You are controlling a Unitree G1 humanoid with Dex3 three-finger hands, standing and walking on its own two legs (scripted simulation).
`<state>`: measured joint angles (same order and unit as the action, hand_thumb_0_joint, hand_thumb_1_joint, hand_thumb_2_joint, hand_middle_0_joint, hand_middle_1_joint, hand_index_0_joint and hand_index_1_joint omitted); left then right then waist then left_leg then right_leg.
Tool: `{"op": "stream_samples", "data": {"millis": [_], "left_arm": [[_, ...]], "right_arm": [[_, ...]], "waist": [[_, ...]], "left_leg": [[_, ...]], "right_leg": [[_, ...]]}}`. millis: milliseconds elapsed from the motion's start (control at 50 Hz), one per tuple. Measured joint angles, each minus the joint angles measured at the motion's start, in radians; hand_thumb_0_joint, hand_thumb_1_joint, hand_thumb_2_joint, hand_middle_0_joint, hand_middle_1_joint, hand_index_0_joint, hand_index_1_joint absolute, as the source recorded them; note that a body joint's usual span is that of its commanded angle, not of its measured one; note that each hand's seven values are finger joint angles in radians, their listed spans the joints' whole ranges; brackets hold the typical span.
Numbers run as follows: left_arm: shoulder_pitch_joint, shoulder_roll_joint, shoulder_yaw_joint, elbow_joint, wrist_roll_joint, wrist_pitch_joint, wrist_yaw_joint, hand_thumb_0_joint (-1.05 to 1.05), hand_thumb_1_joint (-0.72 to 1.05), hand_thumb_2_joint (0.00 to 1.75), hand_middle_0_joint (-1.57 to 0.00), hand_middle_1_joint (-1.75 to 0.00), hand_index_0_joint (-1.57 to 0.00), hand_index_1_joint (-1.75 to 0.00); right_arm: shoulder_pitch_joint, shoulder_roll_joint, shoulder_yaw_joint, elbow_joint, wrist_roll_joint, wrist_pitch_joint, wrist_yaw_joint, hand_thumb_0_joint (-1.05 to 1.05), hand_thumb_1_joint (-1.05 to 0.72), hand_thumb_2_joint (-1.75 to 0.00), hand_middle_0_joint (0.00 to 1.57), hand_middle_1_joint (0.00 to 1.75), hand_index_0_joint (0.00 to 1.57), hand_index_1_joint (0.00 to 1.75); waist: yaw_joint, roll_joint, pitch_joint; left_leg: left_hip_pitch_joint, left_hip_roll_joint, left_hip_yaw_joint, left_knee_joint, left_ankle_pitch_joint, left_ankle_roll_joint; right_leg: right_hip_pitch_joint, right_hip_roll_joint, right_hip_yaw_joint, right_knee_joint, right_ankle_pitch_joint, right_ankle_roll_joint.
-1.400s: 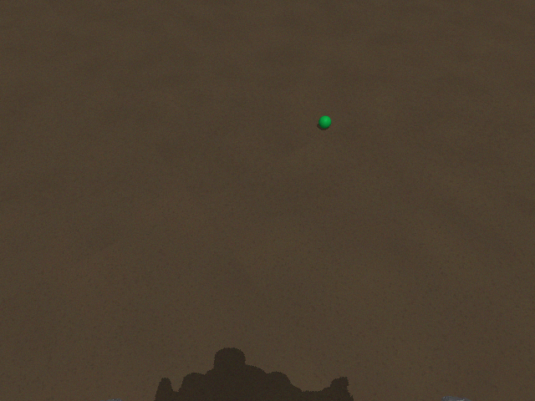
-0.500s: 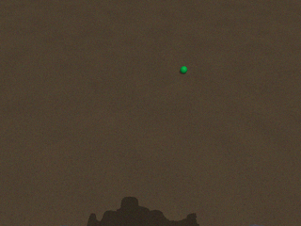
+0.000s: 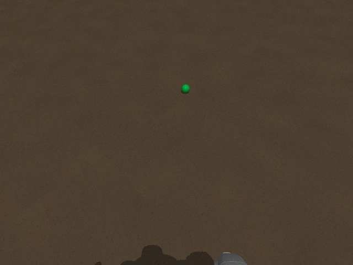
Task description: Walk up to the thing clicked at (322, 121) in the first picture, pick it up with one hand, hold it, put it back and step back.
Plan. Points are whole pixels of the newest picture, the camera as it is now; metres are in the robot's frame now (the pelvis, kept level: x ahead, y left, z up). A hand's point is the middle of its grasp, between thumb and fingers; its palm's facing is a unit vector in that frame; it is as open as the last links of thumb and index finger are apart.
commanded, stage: walk up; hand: left
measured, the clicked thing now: (185, 88) +1.62 -0.04 -0.73
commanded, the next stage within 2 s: none
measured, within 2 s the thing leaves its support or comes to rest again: neither
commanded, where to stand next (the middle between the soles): +1.20 -0.20 m, yaw -12 degrees
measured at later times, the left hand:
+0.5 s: hand (107, 218) +0.27 +0.24 -0.16, palm faces -0.11 -0.94 -0.32, open 7.4 cm
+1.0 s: hand (145, 121) +0.62 +0.14 -0.11, palm faces -0.21 -0.89 -0.40, open 7.4 cm
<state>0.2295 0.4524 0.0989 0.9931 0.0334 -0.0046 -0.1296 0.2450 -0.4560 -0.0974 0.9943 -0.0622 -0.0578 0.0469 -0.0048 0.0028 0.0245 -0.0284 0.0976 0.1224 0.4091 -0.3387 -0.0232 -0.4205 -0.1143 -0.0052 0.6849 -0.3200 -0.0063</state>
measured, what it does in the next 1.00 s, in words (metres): walks ahead: right foot, then left foot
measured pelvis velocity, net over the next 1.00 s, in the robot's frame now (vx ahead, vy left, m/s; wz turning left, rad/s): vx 0.45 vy -0.10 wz -0.20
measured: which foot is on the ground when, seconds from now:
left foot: down 0.00-0.04, up 0.06-0.44, down 0.46-0.88, up 0.90-1.00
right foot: up 0.00-0.02, down 0.04-0.48, up 0.50-0.84, down 0.86-1.00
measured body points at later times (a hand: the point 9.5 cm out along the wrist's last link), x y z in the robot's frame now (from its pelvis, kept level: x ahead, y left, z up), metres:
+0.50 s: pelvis +0.22 -0.03 -0.01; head +0.24 -0.02 +0.44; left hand +0.27 +0.29 -0.14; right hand +0.30 -0.37 -0.10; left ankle +0.33 +0.08 -0.74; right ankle +0.10 -0.15 -0.72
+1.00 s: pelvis +0.45 -0.10 -0.01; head +0.46 -0.13 +0.44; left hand +0.63 +0.19 -0.09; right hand +0.42 -0.43 -0.14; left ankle +0.42 +0.05 -0.67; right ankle +0.49 -0.22 -0.73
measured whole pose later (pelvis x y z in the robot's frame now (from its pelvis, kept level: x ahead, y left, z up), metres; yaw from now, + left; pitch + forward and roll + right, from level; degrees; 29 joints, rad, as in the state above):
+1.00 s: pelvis +0.45 -0.10 -0.01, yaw -11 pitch -3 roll +0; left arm 0.20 0.40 0.04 0.85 -0.01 -0.09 -0.06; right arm 0.32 -0.45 -0.04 0.91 -0.01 -0.03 0.05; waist -0.01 0.07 0.07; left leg -0.35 0.08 0.02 1.10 -0.40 0.03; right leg -0.34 -0.02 -0.06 0.61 -0.23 -0.04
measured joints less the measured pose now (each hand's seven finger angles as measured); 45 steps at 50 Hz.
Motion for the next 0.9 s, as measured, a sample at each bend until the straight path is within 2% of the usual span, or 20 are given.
{"op": "stream_samples", "data": {"millis": [40, 60, 80, 120, 160, 220, 340, 420, 460, 480, 500, 540, 600, 640, 700, 760, 820, 860, 880, 900], "left_arm": [[0.016, 0.016, 0.009, -0.008, 0.002, -0.014, 0.003, 0.01, 0.91, 0.9, -0.2, -0.3, -0.2, -0.3], [0.016, 0.015, 0.015, -0.014, 0.004, -0.025, 0.012, 0.01, 0.9, 0.9, -0.2, -0.3, -0.2, -0.3], [0.018, 0.008, 0.018, -0.024, 0.004, -0.036, 0.024, 0.01, 0.91, 0.9, -0.2, -0.3, -0.2, -0.3], [0.032, -0.015, 0.009, -0.042, -0.007, -0.048, 0.038, 0.01, 0.91, 0.9, -0.2, -0.3, -0.2, -0.3], [0.049, -0.043, -0.008, -0.047, -0.017, -0.05, 0.045, 0.01, 0.91, 0.9, -0.2, -0.3, -0.2, -0.3], [0.082, -0.066, -0.029, -0.049, -0.023, -0.052, 0.05, 0.01, 0.9, 0.9, -0.2, -0.3, -0.2, -0.3], [0.131, -0.064, -0.04, -0.07, -0.02, -0.06, 0.052, 0.01, 0.9, 0.9, -0.21, -0.3, -0.21, -0.3], [0.135, -0.053, -0.043, -0.088, -0.018, -0.065, 0.053, 0.01, 0.9, 0.9, -0.21, -0.3, -0.21, -0.3], [0.137, -0.044, -0.047, -0.096, -0.018, -0.065, 0.055, 0.01, 0.9, 0.9, -0.21, -0.3, -0.21, -0.3], [0.135, -0.038, -0.048, -0.098, -0.02, -0.064, 0.059, 0.01, 0.9, 0.9, -0.21, -0.3, -0.21, -0.3], [0.126, -0.036, -0.047, -0.096, -0.025, -0.06, 0.066, 0.01, 0.9, 0.9, -0.21, -0.3, -0.21, -0.3], [0.108, -0.03, -0.055, -0.086, -0.027, -0.053, 0.078, 0.01, 0.9, 0.9, -0.21, -0.3, -0.21, -0.3], [0.079, -0.01, -0.059, -0.084, -0.035, -0.059, 0.08, 0.01, 0.9, 0.9, -0.21, -0.3, -0.2, -0.3], [0.056, -0.001, -0.054, -0.093, -0.037, -0.062, 0.073, 0.01, 0.91, 0.9, -0.2, -0.3, -0.2, -0.3], [0.019, 0.005, -0.048, -0.113, -0.035, -0.06, 0.056, 0.01, 0.91, 0.9, -0.2, -0.3, -0.2, -0.3], [-0.014, 0.003, -0.044, -0.124, -0.029, -0.057, 0.041, 0.01, 0.91, 0.9, -0.2, -0.3, -0.2, -0.3], [-0.036, -0.002, -0.04, -0.122, -0.026, -0.056, 0.031, 0.01, 0.91, 0.9, -0.2, -0.3, -0.2, -0.3], [-0.04, 0.002, -0.037, -0.125, -0.023, -0.063, 0.03, 0.01, 0.91, 0.9, -0.2, -0.3, -0.2, -0.3], [-0.047, -0.003, -0.032, -0.126, -0.021, -0.071, 0.035, 0.01, 0.91, 0.9, -0.2, -0.3, -0.2, -0.3], [-0.054, -0.01, -0.029, -0.131, -0.022, -0.079, 0.044, 0.01, 0.91, 0.9, -0.2, -0.3, -0.2, -0.3]], "right_arm": [[0.009, -0.018, -0.005, -0.002, -0.001, 0.01, -0.001, 0.01, -0.9, -0.9, 0.21, 0.3, 0.2, 0.3], [0.01, -0.029, -0.007, 0.0, -0.001, 0.017, -0.004, 0.01, -0.9, -0.9, 0.21, 0.3, 0.2, 0.3], [0.008, -0.034, -0.006, 0.003, 0.005, 0.029, -0.008, 0.01, -0.9, -0.9, 0.21, 0.3, 0.2, 0.3], [-0.009, -0.036, 0.001, 0.009, 0.018, 0.044, -0.007, 0.01, -0.9, -0.9, 0.2, 0.3, 0.2, 0.3], [-0.027, -0.033, 0.011, 0.001, 0.03, 0.038, 0.001, 0.01, -0.9, -0.9, 0.2, 0.3, 0.2, 0.3], [-0.037, -0.011, 0.022, -0.031, 0.037, 0.022, 0.02, 0.01, -0.9, -0.9, 0.2, 0.3, 0.2, 0.3], [-0.035, 0.031, 0.03, -0.078, 0.027, 0.018, 0.049, 0.01, -0.9, -0.9, 0.2, 0.3, 0.2, 0.3], [-0.031, 0.035, 0.023, -0.082, 0.025, 0.013, 0.049, 0.01, -0.9, -0.9, 0.2, 0.3, 0.2, 0.3], [-0.03, 0.031, 0.018, -0.09, 0.024, 0.001, 0.045, 0.01, -0.9, -0.9, 0.21, 0.3, 0.2, 0.3], [-0.036, 0.034, 0.014, -0.095, 0.02, -0.01, 0.039, 0.01, -0.9, -0.9, 0.21, 0.3, 0.2, 0.3], [-0.042, 0.038, 0.011, -0.107, 0.014, -0.021, 0.033, 0.01, -0.9, -0.9, 0.21, 0.3, 0.2, 0.3], [-0.041, 0.049, 0.012, -0.13, 0.026, -0.035, 0.026, 0.01, -0.9, -0.9, 0.21, 0.3, 0.2, 0.3], [-0.015, 0.066, 0.028, -0.149, 0.043, -0.041, 0.017, 0.01, -0.9, -0.9, 0.21, 0.3, 0.2, 0.3], [0.011, 0.066, 0.038, -0.151, 0.047, -0.042, 0.012, 0.01, -0.9, -0.9, 0.21, 0.3, 0.2, 0.3], [0.049, 0.052, 0.044, -0.146, 0.042, -0.038, 0.012, 0.01, -0.9, -0.9, 0.21, 0.3, 0.2, 0.3], [0.08, 0.033, 0.042, -0.136, 0.042, -0.033, 0.015, 0.01, -0.9, -0.9, 0.21, 0.3, 0.2, 0.3], [0.108, 0.014, 0.037, -0.124, 0.044, -0.02, 0.015, 0.01, -0.9, -0.9, 0.21, 0.3, 0.2, 0.3], [0.129, 0.006, 0.037, -0.117, 0.045, -0.009, 0.013, 0.01, -0.9, -0.9, 0.21, 0.3, 0.2, 0.3], [0.133, 0.002, 0.036, -0.11, 0.046, -0.004, 0.009, 0.01, -0.9, -0.9, 0.21, 0.3, 0.2, 0.3], [0.126, 0.003, 0.037, -0.101, 0.047, 0.006, 0.005, 0.01, -0.9, -0.9, 0.21, 0.3, 0.2, 0.3]], "waist": [[0.001, 0.009, -0.008], [0.004, 0.029, -0.004], [0.011, 0.045, -0.003], [0.03, 0.061, 0.003], [0.039, 0.078, 0.011], [0.048, 0.077, 0.016], [0.059, 0.035, 0.018], [0.063, 0.016, 0.019], [0.056, 0.0, 0.017], [0.05, -0.02, 0.024], [0.045, -0.035, 0.032], [0.023, -0.045, 0.036], [-0.001, -0.067, 0.037], [-0.011, -0.07, 0.037], [-0.022, -0.059, 0.042], [-0.036, -0.039, 0.048], [-0.051, -0.016, 0.042], [-0.054, -0.005, 0.029], [-0.05, 0.013, 0.031], [-0.044, 0.028, 0.039]], "left_leg": [[-0.014, 0.033, 0.004, 0.109, -0.091, 0.012], [-0.049, 0.057, -0.02, 0.223, -0.143, 0.035], [-0.106, 0.053, -0.065, 0.365, -0.178, 0.043], [-0.218, 0.009, -0.112, 0.589, -0.154, 0.042], [-0.308, -0.011, -0.105, 0.672, -0.082, 0.044], [-0.405, -0.015, -0.082, 0.625, -0.003, 0.039], [-0.48, 0.007, -0.092, 0.365, 0.086, 0.015], [-0.444, 0.012, -0.089, 0.215, 0.144, 0.018], [-0.392, -0.006, -0.07, 0.148, 0.161, 0.029], [-0.379, -0.021, -0.053, 0.15, 0.208, 0.033], [-0.377, -0.029, -0.036, 0.185, 0.188, 0.033], [-0.355, -0.03, -0.017, 0.213, 0.132, 0.04], [-0.272, -0.034, 0.012, 0.156, 0.107, 0.04], [-0.219, -0.036, 0.025, 0.111, 0.1, 0.037], [-0.151, -0.035, 0.039, 0.066, 0.079, 0.034], [-0.091, -0.031, 0.05, 0.047, 0.042, 0.019], [-0.045, -0.019, 0.055, 0.073, -0.024, -0.002], [-0.033, -0.004, 0.051, 0.141, -0.097, -0.011], [-0.052, 0.019, 0.038, 0.224, -0.133, 0.003], [-0.092, 0.026, -0.002, 0.344, -0.148, 0.02]], "right_leg": [[0.036, 0.008, -0.022, -0.044, 0.057, 0.003], [0.036, 0.03, -0.036, -0.015, 0.083, 0.007], [0.03, 0.048, -0.048, 0.021, 0.061, 0.006], [0.054, 0.074, -0.053, 0.02, 0.032, -0.009], [0.11, 0.097, -0.056, -0.046, 0.04, -0.021], [0.192, 0.121, -0.049, -0.154, 0.063, -0.031], [0.298, 0.149, -0.022, -0.249, 0.039, -0.037], [0.351, 0.15, -0.011, -0.234, -0.034, -0.019], [0.36, 0.134, -0.002, -0.178, -0.1, -0.006], [0.34, 0.114, 0.008, -0.1, -0.138, -0.012], [0.295, 0.107, 0.031, 0.026, -0.142, -0.021], [0.186, 0.132, 0.069, 0.277, -0.143, -0.038], [0.048, 0.121, 0.061, 0.427, -0.078, -0.039], [-0.019, 0.094, 0.047, 0.386, -0.058, -0.026], [-0.078, 0.052, 0.026, 0.231, -0.029, -0.007], [-0.097, 0.026, 0.006, 0.069, 0.062, -0.008], [-0.068, 0.028, -0.016, -0.046, 0.148, -0.018], [-0.018, 0.044, -0.034, -0.1, 0.169, -0.03], [-0.011, 0.061, -0.043, -0.078, 0.183, -0.028], [-0.011, 0.073, -0.052, -0.037, 0.151, -0.025]]}}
